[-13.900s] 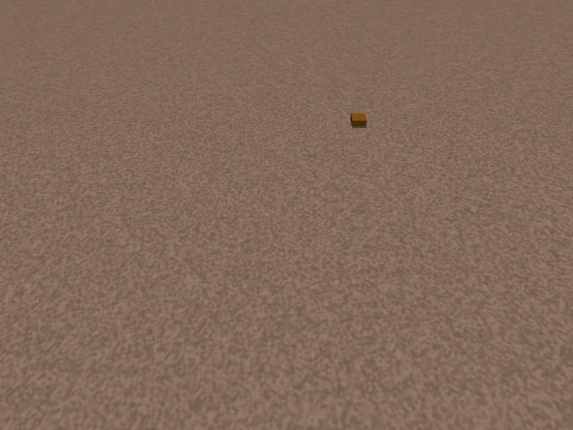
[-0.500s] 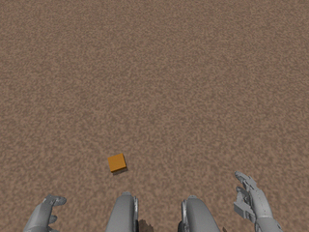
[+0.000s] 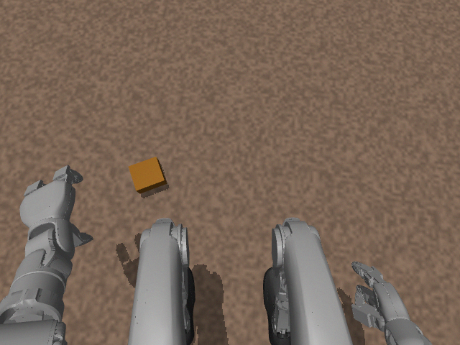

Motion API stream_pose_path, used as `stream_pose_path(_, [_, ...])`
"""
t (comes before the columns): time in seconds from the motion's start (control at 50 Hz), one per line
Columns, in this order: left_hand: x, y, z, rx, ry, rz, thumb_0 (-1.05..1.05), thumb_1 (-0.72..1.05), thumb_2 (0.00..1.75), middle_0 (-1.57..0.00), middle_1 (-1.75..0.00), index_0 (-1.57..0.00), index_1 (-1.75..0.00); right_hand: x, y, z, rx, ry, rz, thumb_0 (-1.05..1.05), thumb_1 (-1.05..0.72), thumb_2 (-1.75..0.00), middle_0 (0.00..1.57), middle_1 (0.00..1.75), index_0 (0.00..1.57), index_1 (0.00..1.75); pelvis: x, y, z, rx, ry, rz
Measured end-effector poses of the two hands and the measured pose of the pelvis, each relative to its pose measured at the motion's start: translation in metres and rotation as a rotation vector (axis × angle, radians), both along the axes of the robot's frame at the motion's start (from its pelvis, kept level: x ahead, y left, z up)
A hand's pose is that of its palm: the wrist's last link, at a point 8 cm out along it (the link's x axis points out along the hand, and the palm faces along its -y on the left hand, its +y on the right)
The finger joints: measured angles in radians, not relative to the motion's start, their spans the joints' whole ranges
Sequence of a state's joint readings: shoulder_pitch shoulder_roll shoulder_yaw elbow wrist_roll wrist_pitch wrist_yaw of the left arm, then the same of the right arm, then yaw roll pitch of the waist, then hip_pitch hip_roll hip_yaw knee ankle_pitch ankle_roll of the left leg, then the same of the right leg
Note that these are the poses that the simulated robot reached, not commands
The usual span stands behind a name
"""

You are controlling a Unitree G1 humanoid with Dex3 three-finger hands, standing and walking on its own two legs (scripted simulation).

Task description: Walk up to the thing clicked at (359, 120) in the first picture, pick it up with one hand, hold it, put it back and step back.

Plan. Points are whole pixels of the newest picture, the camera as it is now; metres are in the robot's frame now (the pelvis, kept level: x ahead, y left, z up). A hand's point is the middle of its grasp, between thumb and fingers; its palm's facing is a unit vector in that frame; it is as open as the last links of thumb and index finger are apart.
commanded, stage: rise first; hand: left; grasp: from above
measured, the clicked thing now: (147, 175) +0.49 +0.26 -0.42
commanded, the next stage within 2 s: none
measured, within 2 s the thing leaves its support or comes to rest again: neither
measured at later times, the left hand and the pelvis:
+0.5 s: hand (96, 194) +0.40 +0.32 -0.24, palm faces -0.36 -0.17 -0.92, open 13.0 cm; pelvis -0.01 +0.01 -0.07, yaw -3 degrees
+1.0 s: hand (110, 184) +0.43 +0.31 -0.28, palm faces -0.38 -0.19 -0.91, open 12.8 cm; pelvis +0.00 +0.01 -0.11, yaw -4 degrees
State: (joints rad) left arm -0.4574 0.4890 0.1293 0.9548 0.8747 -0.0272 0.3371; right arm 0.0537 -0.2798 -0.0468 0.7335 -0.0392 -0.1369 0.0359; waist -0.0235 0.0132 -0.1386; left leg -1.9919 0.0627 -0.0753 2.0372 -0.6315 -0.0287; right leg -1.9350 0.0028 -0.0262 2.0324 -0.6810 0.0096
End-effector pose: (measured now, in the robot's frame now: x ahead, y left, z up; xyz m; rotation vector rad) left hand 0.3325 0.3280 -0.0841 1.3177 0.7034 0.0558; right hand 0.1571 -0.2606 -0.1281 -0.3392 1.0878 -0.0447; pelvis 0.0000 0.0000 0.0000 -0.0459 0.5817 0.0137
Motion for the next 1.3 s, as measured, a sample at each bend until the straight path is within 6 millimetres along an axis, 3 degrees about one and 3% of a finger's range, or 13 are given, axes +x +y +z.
stream_pose_path(0.08, [0.016,0.001,-0.017,0.055,-0.005,-0.036,0.00,-0.33,0.83,-0.29,-0.86,-0.29,-0.86,-0.033,0.000,-0.021,-0.007,0.067,-0.028,0.01,-0.91,-0.90,0.20,0.30,0.20,0.30,-0.008,0.000,-0.020,-0.005,-0.009,-0.005])
stream_pose_path(0.18, [0.031,-0.001,-0.034,0.093,0.005,-0.088,0.00,-0.31,0.82,-0.30,-0.85,-0.30,-0.85,-0.066,0.000,-0.034,-0.024,0.130,-0.063,0.01,-0.90,-0.90,0.20,0.30,0.20,0.30,-0.012,0.002,-0.037,-0.016,-0.020,-0.008])
stream_pose_path(0.34, [0.051,-0.004,-0.066,0.092,0.014,-0.120,0.00,-0.30,0.81,-0.29,-0.84,-0.30,-0.84,-0.095,-0.002,-0.041,-0.057,0.197,-0.082,0.01,-0.90,-0.89,0.20,0.30,0.20,0.30,-0.010,0.007,-0.057,-0.034,-0.017,-0.014])
stream_pose_path(0.52, [0.067,-0.006,-0.096,0.098,-0.002,-0.061,0.00,-0.34,0.84,-0.27,-0.86,-0.27,-0.86,-0.100,-0.001,-0.058,-0.055,0.238,-0.056,0.01,-0.90,-0.89,0.20,0.30,0.20,0.30,-0.007,0.008,-0.077,-0.040,-0.004,-0.022])
stream_pose_path(0.82, [0.096,-0.014,-0.122,0.078,0.019,-0.038,0.00,-0.32,0.82,-0.28,-0.85,-0.29,-0.85,-0.101,0.008,-0.088,0.020,0.273,-0.037,0.01,-0.90,-0.90,0.20,0.30,0.20,0.30,0.001,0.006,-0.100,-0.041,0.000,-0.039])
stream_pose_path(1.02, [0.102,-0.015,-0.142,0.070,0.013,-0.063,0.00,-0.31,0.80,-0.29,-0.85,-0.30,-0.84,-0.108,0.002,-0.095,0.018,0.319,-0.036,0.01,-0.91,-0.90,0.20,0.30,0.20,0.30,0.005,0.006,-0.111,-0.047,-0.006,-0.047])
stream_pose_path(1.3, [0.110,-0.017,-0.150,0.072,0.001,-0.067,0.00,-0.30,0.79,-0.29,-0.85,-0.30,-0.84,-0.107,-0.005,-0.094,-0.008,0.313,-0.023,0.01,-0.91,-0.90,0.20,0.30,0.20,0.30,0.004,0.006,-0.118,-0.060,-0.020,-0.058])
